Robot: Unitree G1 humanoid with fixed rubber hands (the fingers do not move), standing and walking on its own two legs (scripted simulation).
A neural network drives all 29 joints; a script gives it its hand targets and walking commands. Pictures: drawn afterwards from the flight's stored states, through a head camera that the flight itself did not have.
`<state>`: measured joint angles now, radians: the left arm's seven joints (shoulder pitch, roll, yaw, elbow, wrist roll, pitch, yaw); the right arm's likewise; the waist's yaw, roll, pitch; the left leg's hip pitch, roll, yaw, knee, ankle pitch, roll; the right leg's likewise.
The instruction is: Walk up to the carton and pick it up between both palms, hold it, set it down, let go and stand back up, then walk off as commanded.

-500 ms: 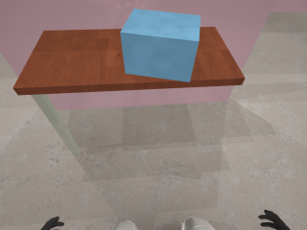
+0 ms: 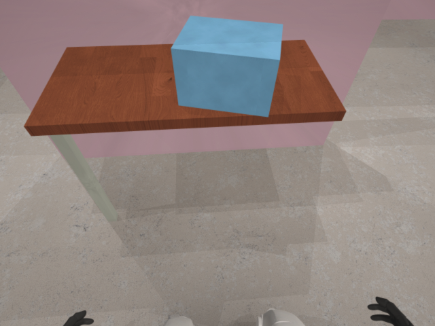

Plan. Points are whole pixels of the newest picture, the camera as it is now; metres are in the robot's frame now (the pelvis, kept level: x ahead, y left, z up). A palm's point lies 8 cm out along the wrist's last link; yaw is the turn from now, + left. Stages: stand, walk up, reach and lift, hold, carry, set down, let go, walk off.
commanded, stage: walk up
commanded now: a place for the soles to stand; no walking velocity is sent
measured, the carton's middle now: (229, 66) +0.81 -0.03 +0.03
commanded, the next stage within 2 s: none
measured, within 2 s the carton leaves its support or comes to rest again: neither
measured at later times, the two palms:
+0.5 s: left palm out of the picture +0.10 +0.33 -0.10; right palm out of the picture +0.11 -0.29 -0.07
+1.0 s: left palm out of the picture +0.10 +0.32 -0.09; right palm out of the picture +0.12 -0.29 -0.08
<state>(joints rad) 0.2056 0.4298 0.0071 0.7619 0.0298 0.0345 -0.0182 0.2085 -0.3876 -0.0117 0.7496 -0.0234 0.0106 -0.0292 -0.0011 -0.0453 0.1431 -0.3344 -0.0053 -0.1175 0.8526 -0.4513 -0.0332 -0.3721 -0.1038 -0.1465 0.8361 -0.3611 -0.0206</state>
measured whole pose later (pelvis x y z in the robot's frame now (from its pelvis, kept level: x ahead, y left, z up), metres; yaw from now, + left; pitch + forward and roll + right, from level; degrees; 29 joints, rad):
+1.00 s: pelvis +0.01 +0.01 +0.00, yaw +1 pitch -4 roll +0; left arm 0.20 0.42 0.01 0.78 0.03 0.03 -0.03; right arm 0.21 -0.41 -0.01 0.75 -0.02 0.01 -0.03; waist 0.00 -0.02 0.12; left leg -0.33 -0.01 -0.13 0.81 -0.42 -0.04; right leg -0.37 -0.11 -0.15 0.80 -0.36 -0.01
